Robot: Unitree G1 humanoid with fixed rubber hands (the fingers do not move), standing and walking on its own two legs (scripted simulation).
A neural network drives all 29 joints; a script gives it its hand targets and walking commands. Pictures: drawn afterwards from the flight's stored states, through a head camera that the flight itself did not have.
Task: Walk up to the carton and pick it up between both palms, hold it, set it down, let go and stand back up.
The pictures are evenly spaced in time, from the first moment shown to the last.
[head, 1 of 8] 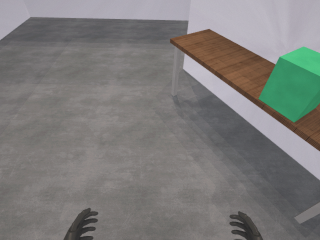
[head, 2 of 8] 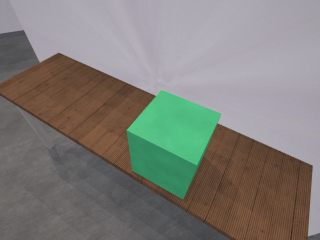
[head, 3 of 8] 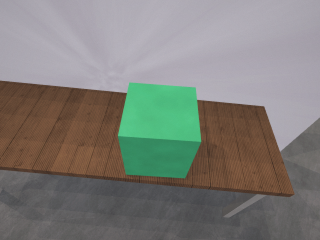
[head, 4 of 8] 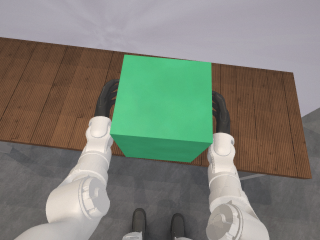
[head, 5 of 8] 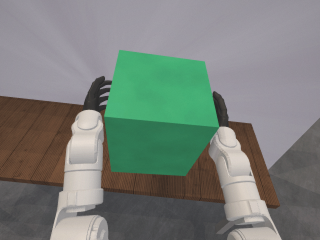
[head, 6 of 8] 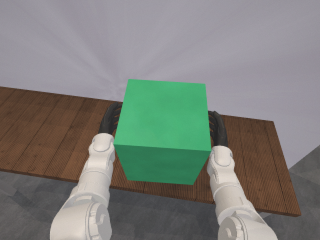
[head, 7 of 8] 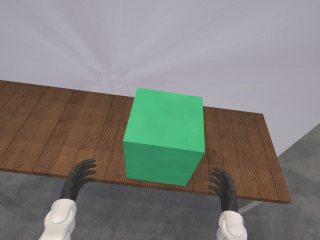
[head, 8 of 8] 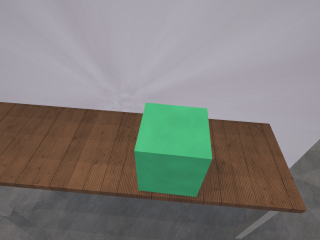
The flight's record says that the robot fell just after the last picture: no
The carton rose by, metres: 0.23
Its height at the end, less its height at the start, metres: +0.00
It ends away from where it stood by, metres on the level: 0.01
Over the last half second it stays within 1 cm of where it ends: yes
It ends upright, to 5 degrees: yes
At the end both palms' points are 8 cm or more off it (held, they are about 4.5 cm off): yes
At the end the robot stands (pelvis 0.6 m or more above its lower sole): yes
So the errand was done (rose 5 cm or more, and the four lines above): yes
